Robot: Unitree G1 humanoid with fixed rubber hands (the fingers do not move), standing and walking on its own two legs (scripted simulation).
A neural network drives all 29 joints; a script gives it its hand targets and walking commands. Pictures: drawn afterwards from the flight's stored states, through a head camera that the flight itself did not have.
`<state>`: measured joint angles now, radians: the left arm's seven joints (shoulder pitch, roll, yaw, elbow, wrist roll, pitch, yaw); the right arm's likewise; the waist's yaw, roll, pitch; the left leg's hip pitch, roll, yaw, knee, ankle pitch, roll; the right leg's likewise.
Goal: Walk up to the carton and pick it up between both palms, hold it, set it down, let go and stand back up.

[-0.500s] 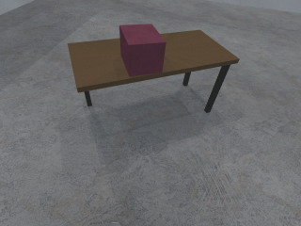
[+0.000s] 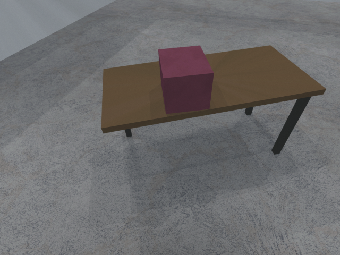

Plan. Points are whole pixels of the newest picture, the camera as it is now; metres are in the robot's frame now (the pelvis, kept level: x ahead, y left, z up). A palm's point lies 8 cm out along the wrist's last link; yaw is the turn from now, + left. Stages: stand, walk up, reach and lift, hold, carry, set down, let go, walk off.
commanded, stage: walk up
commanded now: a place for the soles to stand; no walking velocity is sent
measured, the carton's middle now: (183, 78) +0.90 -0.01 -0.08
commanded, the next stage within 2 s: none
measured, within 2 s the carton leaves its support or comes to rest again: neither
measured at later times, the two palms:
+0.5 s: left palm (71, 250) +0.17 +0.28 -0.12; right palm (247, 201) +0.30 -0.20 -0.10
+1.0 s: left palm (104, 170) +0.39 +0.24 -0.09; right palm (250, 184) +0.37 -0.23 -0.12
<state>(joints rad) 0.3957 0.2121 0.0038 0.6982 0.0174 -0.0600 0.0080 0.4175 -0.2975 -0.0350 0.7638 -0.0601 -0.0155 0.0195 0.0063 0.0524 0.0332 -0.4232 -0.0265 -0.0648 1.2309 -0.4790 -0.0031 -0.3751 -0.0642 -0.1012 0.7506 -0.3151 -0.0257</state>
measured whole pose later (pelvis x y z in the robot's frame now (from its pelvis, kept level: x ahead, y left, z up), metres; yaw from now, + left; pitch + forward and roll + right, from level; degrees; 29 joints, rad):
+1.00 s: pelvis +0.32 +0.01 +0.01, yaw +1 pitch -2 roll +1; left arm 0.29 0.16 -0.01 0.73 0.02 -0.02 0.03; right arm 0.32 -0.24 0.02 0.82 -0.03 0.03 -0.01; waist 0.01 0.04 0.07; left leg -0.36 0.05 0.03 0.83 -0.50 -0.01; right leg -0.37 -0.04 -0.04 0.61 -0.21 -0.02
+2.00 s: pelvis +0.35 +0.00 +0.02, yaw +0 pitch -1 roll +1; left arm 0.23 0.33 0.00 0.85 0.08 0.06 -0.04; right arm 0.41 -0.24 -0.01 0.92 -0.04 -0.03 -0.08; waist -0.02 -0.06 0.06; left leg -0.18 0.07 0.05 0.48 -0.27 -0.05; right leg -0.49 -0.08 0.00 0.93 -0.36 0.05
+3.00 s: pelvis +0.41 -0.11 +0.02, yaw +13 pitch -1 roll -1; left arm 0.25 0.24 -0.03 0.88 0.02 0.00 0.01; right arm 0.29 -0.25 0.02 0.90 -0.01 0.00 0.00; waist 0.00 0.02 0.03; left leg -0.26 -0.03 -0.06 0.53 -0.25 0.02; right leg -0.20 -0.05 -0.16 0.49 -0.27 -0.01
